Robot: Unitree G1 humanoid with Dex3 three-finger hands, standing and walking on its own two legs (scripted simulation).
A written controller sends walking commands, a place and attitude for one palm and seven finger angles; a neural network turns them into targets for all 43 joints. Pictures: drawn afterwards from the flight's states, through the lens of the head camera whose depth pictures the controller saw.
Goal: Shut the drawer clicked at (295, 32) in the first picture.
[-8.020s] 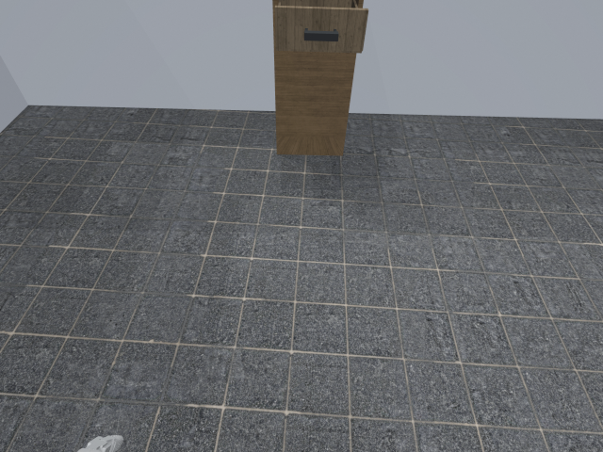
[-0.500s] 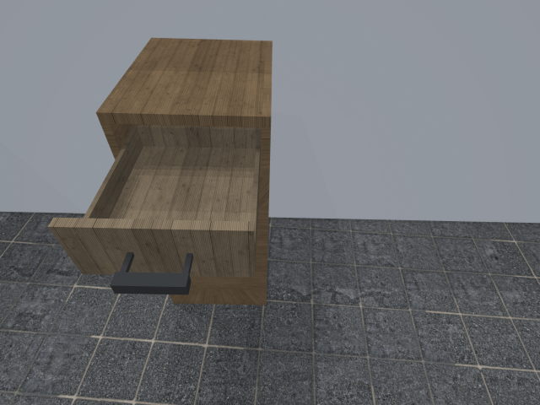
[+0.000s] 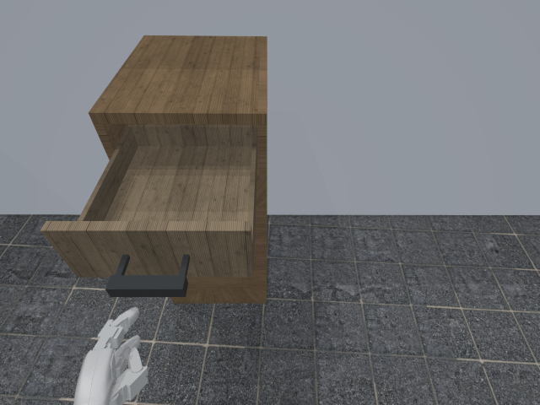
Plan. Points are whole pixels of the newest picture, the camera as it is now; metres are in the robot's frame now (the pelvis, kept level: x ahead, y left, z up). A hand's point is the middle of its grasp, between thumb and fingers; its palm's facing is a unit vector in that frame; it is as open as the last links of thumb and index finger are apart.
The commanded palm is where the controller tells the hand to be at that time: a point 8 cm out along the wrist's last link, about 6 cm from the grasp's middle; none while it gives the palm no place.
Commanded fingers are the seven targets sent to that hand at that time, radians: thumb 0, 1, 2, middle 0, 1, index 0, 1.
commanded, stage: raise the hand and make a fist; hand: left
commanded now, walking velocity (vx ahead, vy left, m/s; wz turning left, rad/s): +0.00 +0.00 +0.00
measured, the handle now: (151, 273) +0.32 +0.21 +0.00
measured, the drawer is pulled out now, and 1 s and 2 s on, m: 0.29 0.29 0.29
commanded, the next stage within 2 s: bring the fist close to the handle in 1.72 s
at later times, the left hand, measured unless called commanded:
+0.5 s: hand (163, 392) +0.15 +0.15 +0.00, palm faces -0.05 -1.00 -0.07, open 4.6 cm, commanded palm +0.10 +0.23 +0.01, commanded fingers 0.00 0.90 0.90 -0.90 -1.06 -0.90 -1.06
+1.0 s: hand (130, 389) +0.14 +0.17 +0.06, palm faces +0.03 -1.00 -0.05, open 3.1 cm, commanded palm +0.09 +0.22 +0.07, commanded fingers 0.00 0.90 0.90 -1.40 -1.60 -1.40 -1.60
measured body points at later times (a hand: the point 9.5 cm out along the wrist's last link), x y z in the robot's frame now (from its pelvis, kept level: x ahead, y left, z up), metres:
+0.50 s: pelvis -0.03 -0.06 -0.06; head -0.01 -0.06 +0.39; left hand +0.15 +0.20 +0.01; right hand +0.18 -0.25 -0.13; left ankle +0.00 +0.07 -0.73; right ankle -0.01 -0.12 -0.73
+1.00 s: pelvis -0.02 +0.00 -0.04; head -0.01 +0.00 +0.41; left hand +0.13 +0.22 +0.07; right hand +0.20 -0.22 -0.08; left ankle +0.00 +0.07 -0.73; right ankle -0.01 -0.12 -0.73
